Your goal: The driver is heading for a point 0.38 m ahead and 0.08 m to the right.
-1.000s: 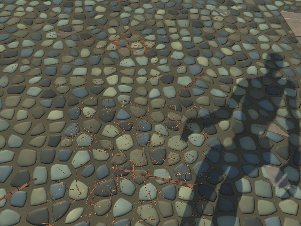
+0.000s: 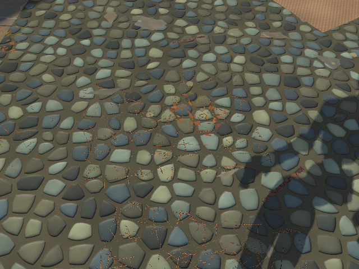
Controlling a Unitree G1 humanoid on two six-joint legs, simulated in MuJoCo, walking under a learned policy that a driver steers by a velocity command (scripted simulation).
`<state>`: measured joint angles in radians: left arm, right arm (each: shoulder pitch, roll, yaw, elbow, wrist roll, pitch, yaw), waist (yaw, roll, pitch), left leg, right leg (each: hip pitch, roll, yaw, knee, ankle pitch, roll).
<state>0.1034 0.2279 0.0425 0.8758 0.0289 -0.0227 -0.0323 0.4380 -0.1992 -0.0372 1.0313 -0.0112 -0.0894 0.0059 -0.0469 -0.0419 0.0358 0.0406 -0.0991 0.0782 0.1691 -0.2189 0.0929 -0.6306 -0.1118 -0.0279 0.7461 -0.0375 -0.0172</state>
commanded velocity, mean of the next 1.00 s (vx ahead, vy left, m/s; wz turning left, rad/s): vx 0.22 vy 0.00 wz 0.00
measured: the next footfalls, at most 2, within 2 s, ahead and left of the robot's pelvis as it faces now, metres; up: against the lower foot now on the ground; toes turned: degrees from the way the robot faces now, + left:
right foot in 0.16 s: +0.28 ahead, -0.12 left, +0.00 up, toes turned -3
left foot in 0.64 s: +0.40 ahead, +0.06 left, +0.00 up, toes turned +2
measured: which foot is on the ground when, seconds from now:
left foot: down 0.00-0.16, up 0.18-0.62, down 0.64-1.00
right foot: up 0.00-0.14, down 0.16-1.00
